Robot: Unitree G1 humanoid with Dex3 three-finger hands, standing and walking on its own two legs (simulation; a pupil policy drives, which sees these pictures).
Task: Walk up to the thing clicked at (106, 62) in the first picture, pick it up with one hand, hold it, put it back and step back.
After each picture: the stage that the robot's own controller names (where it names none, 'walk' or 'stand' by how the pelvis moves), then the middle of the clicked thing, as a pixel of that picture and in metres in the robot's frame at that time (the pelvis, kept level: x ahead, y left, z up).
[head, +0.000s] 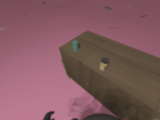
stand; (103, 64) +0.56 -0.09 -0.08
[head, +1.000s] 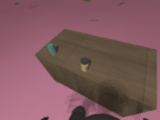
sink last; (84, 64) +0.49 +0.10 -0.05
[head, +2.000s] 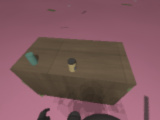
stand; (72, 65) +0.49 +0.19 -0.04
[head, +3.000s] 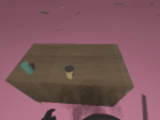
stand; (69, 72) +0.44 +0.20 -0.08
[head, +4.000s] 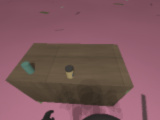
stand; (69, 72) +0.45 +0.20 -0.08
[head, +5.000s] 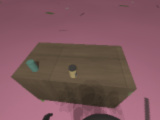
stand; (72, 71) +0.46 +0.18 -0.08
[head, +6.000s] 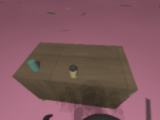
stand; (73, 71) +0.46 +0.18 -0.08
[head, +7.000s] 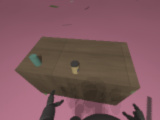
rise first; (75, 67) +0.48 +0.17 -0.07
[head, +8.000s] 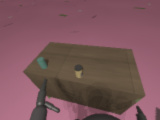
go down; (78, 71) +0.47 +0.16 -0.07
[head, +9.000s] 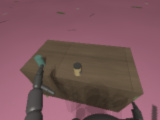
go down; (77, 69) +0.48 +0.15 -0.06
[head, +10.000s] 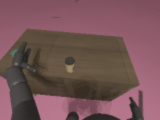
go down; (70, 65) +0.46 +0.15 -0.02
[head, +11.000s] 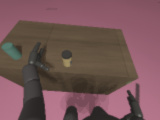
close in; (67, 59) +0.48 +0.15 +0.00
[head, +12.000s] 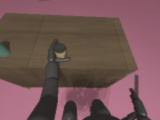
close; (60, 52) +0.49 +0.16 +0.03
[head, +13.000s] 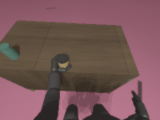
lift; (63, 63) +0.43 +0.16 +0.03
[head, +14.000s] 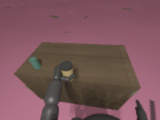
lift; (67, 71) +0.33 +0.16 +0.13
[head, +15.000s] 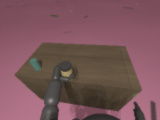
hold; (66, 71) +0.32 +0.17 +0.13
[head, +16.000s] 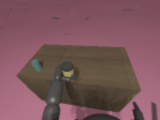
hold; (68, 71) +0.33 +0.16 +0.13
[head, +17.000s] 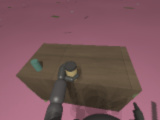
hold; (71, 71) +0.33 +0.14 +0.12
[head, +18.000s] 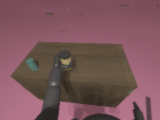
crouch; (66, 60) +0.40 +0.17 +0.14
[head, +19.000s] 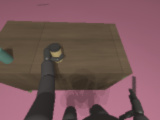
lower; (56, 53) +0.49 +0.18 +0.04
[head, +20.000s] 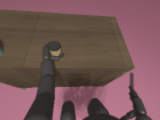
lower; (55, 51) +0.50 +0.18 +0.03
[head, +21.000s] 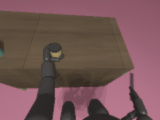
lower; (56, 52) +0.50 +0.17 +0.03
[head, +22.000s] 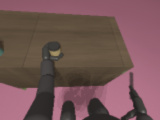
lower; (55, 51) +0.50 +0.18 +0.03
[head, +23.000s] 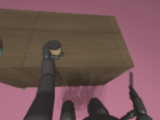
rest; (56, 50) +0.51 +0.17 +0.04
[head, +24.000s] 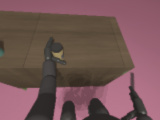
withdraw; (57, 52) +0.50 +0.16 +0.03
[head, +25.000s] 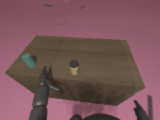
sink last; (74, 67) +0.45 +0.15 -0.02
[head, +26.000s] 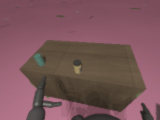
stand; (77, 66) +0.49 +0.16 -0.02
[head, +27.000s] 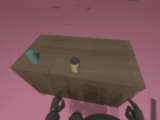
stand; (74, 65) +0.47 +0.16 -0.01
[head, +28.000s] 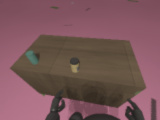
stand; (74, 65) +0.47 +0.16 -0.01
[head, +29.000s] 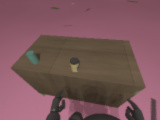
stand; (74, 65) +0.48 +0.16 -0.01
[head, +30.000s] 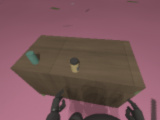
stand; (74, 65) +0.47 +0.16 -0.01
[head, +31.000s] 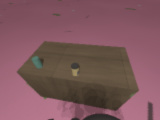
stand; (75, 69) +0.48 +0.17 -0.07
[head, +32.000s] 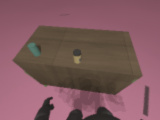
walk; (77, 56) +0.53 +0.14 -0.04
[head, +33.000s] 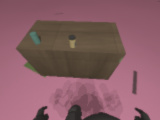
walk; (72, 41) +0.73 +0.23 -0.05
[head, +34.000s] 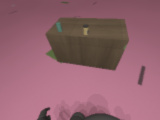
stand; (85, 29) +1.08 +0.15 -0.05
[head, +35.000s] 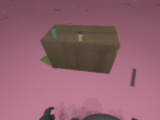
stand; (80, 36) +1.07 +0.19 -0.07
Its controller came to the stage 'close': yes
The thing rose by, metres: 0.22
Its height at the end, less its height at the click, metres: +0.00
